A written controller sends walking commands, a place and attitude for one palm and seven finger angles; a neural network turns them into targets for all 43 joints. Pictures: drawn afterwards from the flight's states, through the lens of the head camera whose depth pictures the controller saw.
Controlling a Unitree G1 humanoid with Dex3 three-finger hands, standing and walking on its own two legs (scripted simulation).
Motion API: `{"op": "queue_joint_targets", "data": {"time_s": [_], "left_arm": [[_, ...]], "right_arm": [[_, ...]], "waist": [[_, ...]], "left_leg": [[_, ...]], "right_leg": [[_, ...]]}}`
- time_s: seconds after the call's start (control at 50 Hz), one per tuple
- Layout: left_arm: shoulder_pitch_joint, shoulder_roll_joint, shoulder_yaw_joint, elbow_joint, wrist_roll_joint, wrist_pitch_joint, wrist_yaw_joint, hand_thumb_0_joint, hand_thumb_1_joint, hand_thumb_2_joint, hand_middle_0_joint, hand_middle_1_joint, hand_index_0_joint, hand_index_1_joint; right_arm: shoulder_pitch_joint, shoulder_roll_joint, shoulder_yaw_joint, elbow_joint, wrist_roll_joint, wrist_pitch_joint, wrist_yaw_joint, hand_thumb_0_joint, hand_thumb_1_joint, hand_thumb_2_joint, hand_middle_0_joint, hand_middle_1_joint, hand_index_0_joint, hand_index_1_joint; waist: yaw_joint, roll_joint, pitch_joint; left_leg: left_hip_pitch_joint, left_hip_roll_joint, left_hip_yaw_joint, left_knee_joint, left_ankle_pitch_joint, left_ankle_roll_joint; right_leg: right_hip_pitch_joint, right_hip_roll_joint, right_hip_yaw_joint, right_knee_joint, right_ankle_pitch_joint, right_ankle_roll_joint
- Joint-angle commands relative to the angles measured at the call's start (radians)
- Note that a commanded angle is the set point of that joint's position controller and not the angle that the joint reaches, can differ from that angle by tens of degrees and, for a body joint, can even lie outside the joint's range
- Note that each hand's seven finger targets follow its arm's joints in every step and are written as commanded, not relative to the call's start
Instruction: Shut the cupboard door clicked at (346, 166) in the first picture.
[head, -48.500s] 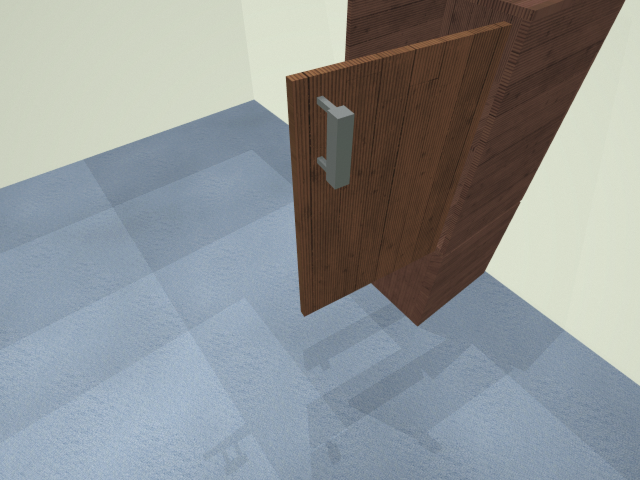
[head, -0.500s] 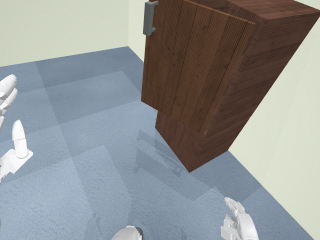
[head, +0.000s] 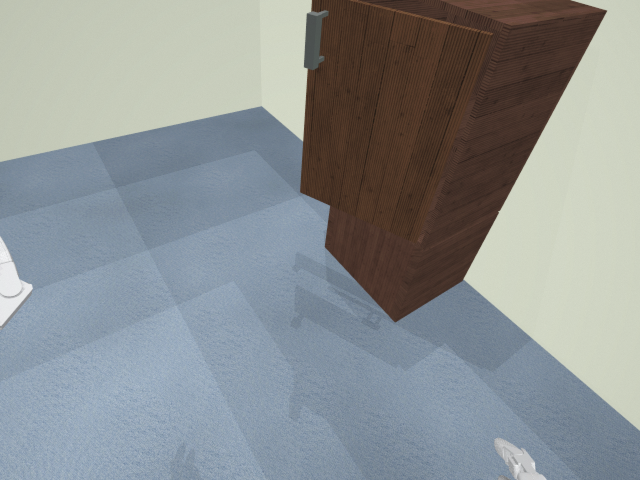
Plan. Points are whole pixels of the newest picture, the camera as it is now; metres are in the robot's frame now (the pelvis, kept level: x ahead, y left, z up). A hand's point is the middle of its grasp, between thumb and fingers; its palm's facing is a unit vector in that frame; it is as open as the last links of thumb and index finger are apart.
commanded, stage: stop stepping back and stand still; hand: left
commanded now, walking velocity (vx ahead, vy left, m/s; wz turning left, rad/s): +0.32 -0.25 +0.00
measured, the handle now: (317, 39) +1.03 +0.07 +0.17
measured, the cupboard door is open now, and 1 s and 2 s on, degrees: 24 24 24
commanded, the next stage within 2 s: let the arm hang, fingers relaxed in 0.88 s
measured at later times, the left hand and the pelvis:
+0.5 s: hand (90, 294) +0.22 +0.23 +0.19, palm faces +0.46 -0.75 -0.47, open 7.4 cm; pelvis +0.03 -0.03 +0.01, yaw +0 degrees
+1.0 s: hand (96, 282) +0.25 +0.25 +0.16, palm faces +0.36 -0.78 -0.52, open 7.4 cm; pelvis +0.05 -0.01 +0.01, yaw -1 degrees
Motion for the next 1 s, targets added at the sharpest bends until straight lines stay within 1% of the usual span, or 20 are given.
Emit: {"op": "queue_joint_targets", "data": {"time_s": [0.0,0.06,0.18,0.2,0.22,0.24,0.26,0.32,0.36,0.4,0.44,0.5,0.56,0.6,0.64,0.76,0.88,0.94,0.96,0.98], "left_arm": [[0.068,0.178,0.098,-0.197,0.013,-0.055,-0.027,0.0,0.9,0.9,-0.2,-0.3,-0.2,-0.3],[0.096,0.156,0.075,-0.183,0.01,-0.055,-0.033,0.0,0.9,0.9,-0.2,-0.3,-0.2,-0.3],[0.08,0.2,0.106,-0.222,0.01,-0.036,-0.012,0.0,0.9,0.9,-0.2,-0.3,-0.2,-0.3],[0.08,0.188,0.099,-0.21,0.006,-0.03,-0.006,0.0,0.9,0.9,-0.2,-0.3,-0.2,-0.3],[0.078,0.208,0.116,-0.197,0.01,-0.024,-0.001,0.0,0.9,0.9,-0.2,-0.3,-0.2,-0.3],[0.051,0.244,0.136,-0.199,0.007,-0.02,0.007,0.0,0.9,0.9,-0.2,-0.3,-0.2,-0.3],[-0.008,0.262,0.145,-0.222,-0.001,-0.043,0.011,0.0,0.9,0.9,-0.2,-0.3,-0.2,-0.3],[0.056,0.178,0.096,-0.21,0.003,-0.064,0.01,0.0,0.9,0.9,-0.2,-0.3,-0.2,-0.3],[0.088,0.17,0.099,-0.178,0.001,-0.083,0.01,0.0,0.9,0.9,-0.2,-0.3,-0.2,-0.3],[0.08,0.163,0.091,-0.14,-0.004,-0.085,0.009,0.0,0.9,0.9,-0.2,-0.3,-0.2,-0.3],[0.071,0.168,0.092,-0.152,-0.006,-0.087,0.012,0.0,0.9,0.9,-0.2,-0.3,-0.2,-0.3],[0.112,0.165,0.093,-0.182,-0.01,-0.089,0.009,0.0,0.9,0.9,-0.2,-0.3,-0.2,-0.3],[0.152,0.182,0.121,-0.246,-0.016,-0.099,0.004,0.0,0.9,0.9,-0.2,-0.3,-0.2,-0.3],[0.177,0.195,0.137,-0.23,-0.01,-0.096,-0.002,0.0,0.9,0.9,-0.2,-0.3,-0.2,-0.3],[0.14,0.198,0.132,-0.262,-0.008,-0.092,-0.012,0.0,0.9,0.9,-0.2,-0.3,-0.2,-0.3],[0.217,0.182,0.133,-0.233,-0.033,-0.057,-0.008,0.0,0.9,0.9,-0.2,-0.3,-0.2,-0.3],[0.231,0.205,0.146,-0.204,-0.04,-0.023,-0.012,0.0,0.9,0.9,-0.2,-0.3,-0.2,-0.3],[0.19,0.175,0.105,-0.184,-0.039,-0.015,-0.017,0.0,0.9,0.9,-0.2,-0.3,-0.2,-0.3],[0.091,-0.024,-0.356,0.496,0.027,0.129,-0.149,0.0,0.9,0.9,-0.2,-0.3,-0.2,-0.3],[0.061,-0.035,-0.341,0.541,0.037,0.196,-0.169,0.0,0.9,0.9,-0.2,-0.3,-0.2,-0.3]], "right_arm": [[-0.115,-0.102,-0.051,-0.179,0.003,-0.035,0.034,0.0,-0.9,-0.9,0.2,0.3,0.2,0.3],[-0.145,-0.11,-0.041,-0.183,0.01,-0.016,0.039,0.0,-0.9,-0.9,0.2,0.3,0.2,0.3],[-0.123,-0.099,-0.026,-0.184,-0.006,0.009,0.015,0.0,-0.9,-0.9,0.2,0.3,0.2,0.3],[-0.124,-0.089,-0.023,-0.182,-0.004,0.013,0.015,0.0,-0.9,-0.9,0.2,0.3,0.2,0.3],[-0.113,-0.08,-0.029,-0.176,0.003,0.02,0.016,0.0,-0.9,-0.9,0.2,0.3,0.2,0.3],[-0.131,-0.081,-0.034,-0.186,0.01,0.012,0.011,0.0,-0.9,-0.9,0.2,0.3,0.2,0.3],[-0.136,-0.097,-0.039,-0.171,0.0,-0.001,0.007,0.0,-0.9,-0.9,0.2,0.3,0.2,0.3],[-0.128,-0.093,-0.035,-0.149,0.002,-0.006,0.02,0.0,-0.9,-0.9,0.2,0.3,0.2,0.3],[-0.136,-0.072,-0.015,-0.142,0.0,0.008,0.016,0.0,-0.9,-0.9,0.2,0.3,0.2,0.3],[-0.161,-0.068,-0.015,-0.155,0.007,0.006,0.009,0.0,-0.9,-0.9,0.2,0.3,0.2,0.3],[-0.16,-0.082,-0.029,-0.164,0.008,-0.008,0.007,0.0,-0.9,-0.9,0.2,0.3,0.2,0.3],[-0.138,-0.09,-0.04,-0.177,0.012,-0.013,0.006,0.0,-0.9,-0.9,0.2,0.3,0.2,0.3],[-0.13,-0.122,-0.049,-0.213,0.028,-0.01,0.005,0.0,-0.9,-0.9,0.2,0.3,0.2,0.3],[-0.127,-0.105,-0.041,-0.213,0.025,-0.012,0.01,0.0,-0.9,-0.9,0.2,0.3,0.2,0.3],[-0.13,-0.105,-0.03,-0.21,0.017,-0.018,0.015,0.0,-0.9,-0.9,0.2,0.3,0.2,0.3],[-0.105,-0.097,-0.024,-0.216,0.031,0.004,0.021,0.0,-0.9,-0.9,0.2,0.3,0.2,0.3],[-0.126,-0.096,-0.012,-0.221,0.03,0.031,0.009,0.0,-0.9,-0.9,0.2,0.3,0.2,0.3],[-0.127,-0.091,-0.008,-0.215,0.031,0.038,0.006,0.0,-0.9,-0.9,0.2,0.3,0.2,0.3],[-0.201,-0.248,-0.035,-0.067,0.038,-0.036,0.1,0.0,-0.9,-0.9,0.2,0.3,0.2,0.3],[-0.131,-0.244,-0.061,-0.026,0.016,-0.008,0.104,0.0,-0.9,-0.9,0.2,0.3,0.2,0.3]], "waist": [[-0.027,0.219,0.095],[-0.01,0.237,0.153],[0.0,0.309,0.035],[0.0,0.23,0.008],[0.001,0.045,-0.015],[0.007,-0.173,-0.006],[-0.003,-0.106,0.023],[-0.009,0.05,-0.017],[-0.008,0.038,-0.002],[0.005,-0.065,0.012],[0.013,-0.1,0.013],[0.0,0.007,-0.003],[0.014,0.218,-0.099],[0.017,0.255,-0.093],[0.011,0.306,-0.067],[-0.009,0.065,-0.191],[-0.005,0.081,-0.175],[-0.009,0.072,-0.121],[-0.037,0.131,-0.022],[-0.032,0.13,-0.065]], "left_leg": [[-0.099,0.332,-0.432,-0.442,-0.225,0.233],[-0.271,0.286,-0.241,-0.475,-0.322,0.178],[-0.277,0.18,-0.056,-0.279,-0.296,0.112],[-0.309,0.149,-0.049,-0.131,-0.248,0.096],[-0.394,0.071,0.013,0.125,-0.186,0.072],[-0.504,-0.036,0.02,0.411,-0.186,0.04],[-0.535,-0.02,-0.033,0.562,-0.168,0.019],[-0.428,0.025,-0.073,0.497,-0.052,0.004],[-0.306,0.018,-0.015,0.328,0.015,0.011],[-0.204,-0.006,0.039,0.169,0.065,0.017],[-0.148,-0.022,0.061,0.069,0.09,0.023],[0.004,-0.031,0.058,-0.13,0.229,0.029],[0.162,0.14,-0.128,-0.172,0.655,0.108],[0.154,0.18,-0.169,-0.172,0.81,0.126],[0.068,0.182,-0.145,-0.217,0.657,0.1],[0.033,0.057,-0.009,-0.054,0.535,0.039],[0.078,0.077,-0.02,-0.093,0.583,0.052],[0.058,0.077,-0.028,-0.109,0.491,0.052],[-0.003,0.095,-0.057,0.01,0.594,0.051],[0.011,0.114,-0.071,-0.041,0.521,0.056]], "right_leg": [[-0.155,-0.028,0.022,0.205,0.108,0.027],[0.046,-0.005,-0.039,0.023,0.154,0.027],[0.4,0.091,-0.15,-0.362,0.026,0.007],[0.467,0.042,-0.059,-0.449,-0.037,-0.022],[0.509,-0.105,0.208,-0.551,-0.128,-0.103],[0.496,-0.31,0.587,-0.674,-0.016,-0.207],[0.481,-0.383,0.581,-0.675,0.225,-0.238],[0.439,-0.323,0.398,-0.553,0.537,-0.223],[0.355,-0.254,0.199,-0.538,0.571,-0.167],[0.327,-0.205,0.111,-0.544,0.514,-0.121],[0.333,-0.212,0.119,-0.548,0.498,-0.105],[0.305,-0.187,0.093,-0.471,0.522,-0.061],[0.25,-0.032,0.024,-0.292,0.453,0.051],[0.228,0.011,0.001,-0.325,0.248,0.048],[0.291,0.015,-0.013,-0.383,0.147,0.037],[0.431,-0.102,0.109,-0.437,0.815,0.016],[0.37,-0.066,0.055,-0.435,0.722,0.039],[0.329,-0.061,0.061,-0.475,0.598,0.036],[0.204,-0.128,-0.023,-0.344,0.593,0.005],[0.199,-0.099,0.026,-0.383,0.417,0.001]]}}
